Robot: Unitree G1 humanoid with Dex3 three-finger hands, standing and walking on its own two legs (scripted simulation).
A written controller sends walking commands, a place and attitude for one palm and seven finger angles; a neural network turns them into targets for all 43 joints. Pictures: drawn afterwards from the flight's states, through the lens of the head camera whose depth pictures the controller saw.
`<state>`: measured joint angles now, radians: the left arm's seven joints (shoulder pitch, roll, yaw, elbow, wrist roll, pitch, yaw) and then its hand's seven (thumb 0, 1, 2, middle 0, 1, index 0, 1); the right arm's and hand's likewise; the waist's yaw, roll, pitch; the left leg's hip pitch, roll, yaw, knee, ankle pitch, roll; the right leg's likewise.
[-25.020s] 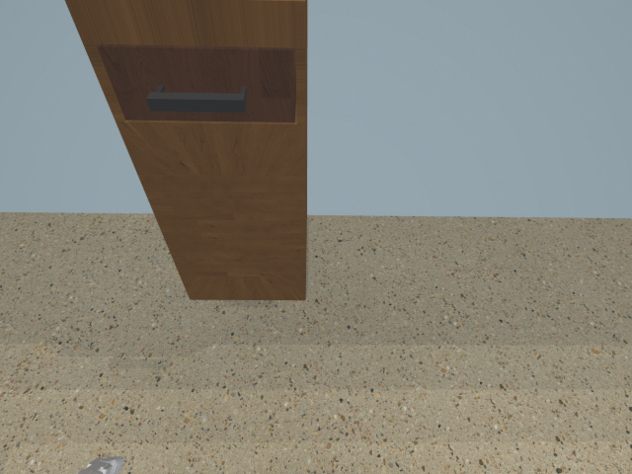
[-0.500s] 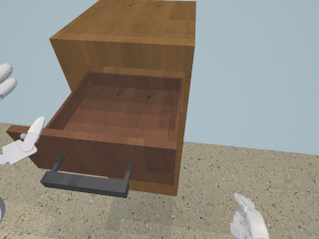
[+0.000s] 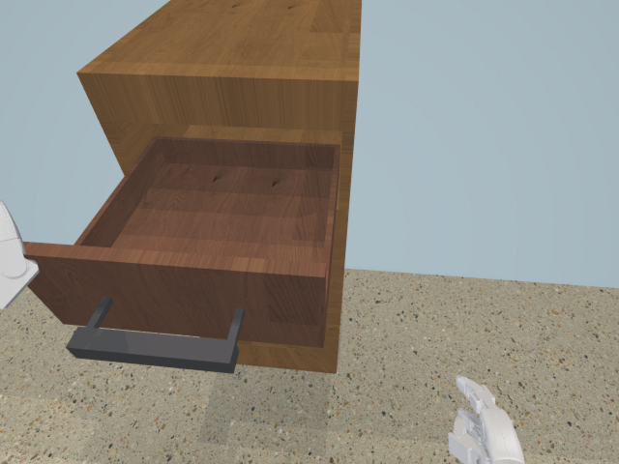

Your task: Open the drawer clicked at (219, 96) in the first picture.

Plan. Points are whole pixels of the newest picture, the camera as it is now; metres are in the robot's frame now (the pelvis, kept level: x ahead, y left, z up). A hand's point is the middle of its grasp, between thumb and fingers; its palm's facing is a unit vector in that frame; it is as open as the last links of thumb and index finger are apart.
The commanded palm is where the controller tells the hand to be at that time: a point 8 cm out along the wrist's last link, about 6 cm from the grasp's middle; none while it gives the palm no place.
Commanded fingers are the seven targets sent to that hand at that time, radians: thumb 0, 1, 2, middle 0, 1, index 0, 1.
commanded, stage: step back with the hand held close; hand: left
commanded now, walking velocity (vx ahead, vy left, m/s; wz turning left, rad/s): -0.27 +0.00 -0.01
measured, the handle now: (162, 330) +0.25 +0.21 +0.07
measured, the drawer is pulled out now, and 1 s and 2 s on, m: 0.29 0.29 0.29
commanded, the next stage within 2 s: stop stepping back and stand still in 0.94 s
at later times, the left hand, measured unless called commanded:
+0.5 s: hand out of the picture +0.12 +0.24 +0.26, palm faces +0.54 -0.74 -0.40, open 7.4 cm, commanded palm +0.06 +0.30 +0.26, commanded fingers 0.00 0.90 0.90 -0.20 -0.30 -0.20 -0.30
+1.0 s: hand out of the picture +0.02 +0.25 +0.26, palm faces +0.52 -0.73 -0.44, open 7.4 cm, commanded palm -0.04 +0.30 +0.26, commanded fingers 0.00 0.90 0.90 -0.20 -0.30 -0.20 -0.30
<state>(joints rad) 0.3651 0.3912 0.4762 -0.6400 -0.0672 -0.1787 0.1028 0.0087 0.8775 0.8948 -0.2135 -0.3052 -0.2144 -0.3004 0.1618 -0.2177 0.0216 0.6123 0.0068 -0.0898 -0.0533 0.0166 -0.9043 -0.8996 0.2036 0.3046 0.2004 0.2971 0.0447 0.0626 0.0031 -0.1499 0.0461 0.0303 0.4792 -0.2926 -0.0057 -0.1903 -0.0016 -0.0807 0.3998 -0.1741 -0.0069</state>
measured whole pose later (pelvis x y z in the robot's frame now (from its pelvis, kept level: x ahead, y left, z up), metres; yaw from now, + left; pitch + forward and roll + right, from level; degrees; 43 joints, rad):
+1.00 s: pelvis -0.17 +0.01 -0.01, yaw +1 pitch +1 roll -1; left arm 0.42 0.48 0.58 -0.77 -0.06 -0.29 0.15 0.01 0.88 0.90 -0.22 -0.30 -0.22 -0.30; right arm 0.16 -0.18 -0.04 0.62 -0.01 -0.17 -0.04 0.02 -0.91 -0.90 0.20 0.30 0.20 0.30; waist 0.01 -0.03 0.05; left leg -0.38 0.06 0.04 0.57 -0.20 0.00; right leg -0.47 0.04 0.00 0.89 -0.43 0.02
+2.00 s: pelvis -0.27 +0.02 -0.02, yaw +0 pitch +0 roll +0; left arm 0.24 0.34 0.17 0.20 0.03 -0.01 0.03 -0.01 0.90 0.90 -0.20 -0.30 -0.20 -0.29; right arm 0.14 -0.26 -0.01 0.84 -0.01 -0.07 0.00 0.01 -0.90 -0.90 0.20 0.30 0.20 0.30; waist 0.00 0.06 -0.07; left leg -0.35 -0.02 0.06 0.61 -0.25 0.05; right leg -0.35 -0.03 -0.02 0.62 -0.27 0.02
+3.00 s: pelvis -0.26 -0.01 +0.00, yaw +1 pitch -3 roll +0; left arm 0.17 0.18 0.01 1.09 0.01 0.00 0.02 0.00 0.90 0.90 -0.20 -0.30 -0.21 -0.29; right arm 0.28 -0.17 -0.03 1.12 -0.02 0.01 -0.02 0.01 -0.91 -0.90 0.20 0.30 0.20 0.30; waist -0.02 0.01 0.06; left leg -0.19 0.02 0.03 0.41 -0.17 0.00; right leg -0.17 0.01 -0.05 0.40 -0.18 -0.03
